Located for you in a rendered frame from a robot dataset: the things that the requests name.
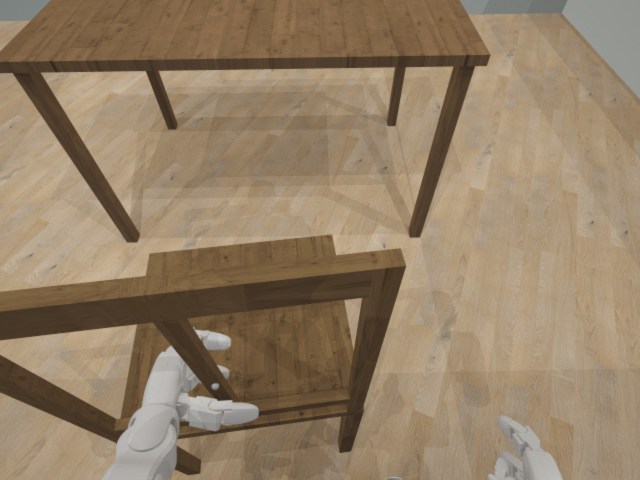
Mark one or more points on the chair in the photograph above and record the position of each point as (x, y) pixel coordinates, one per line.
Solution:
(282, 304)

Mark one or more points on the robot left hand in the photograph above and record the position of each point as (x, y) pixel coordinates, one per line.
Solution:
(170, 376)

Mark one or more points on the robot left forearm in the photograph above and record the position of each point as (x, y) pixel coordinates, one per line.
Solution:
(147, 450)

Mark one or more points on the table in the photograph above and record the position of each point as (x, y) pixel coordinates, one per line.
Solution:
(178, 35)

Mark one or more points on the robot right hand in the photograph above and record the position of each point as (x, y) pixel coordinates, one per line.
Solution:
(537, 464)

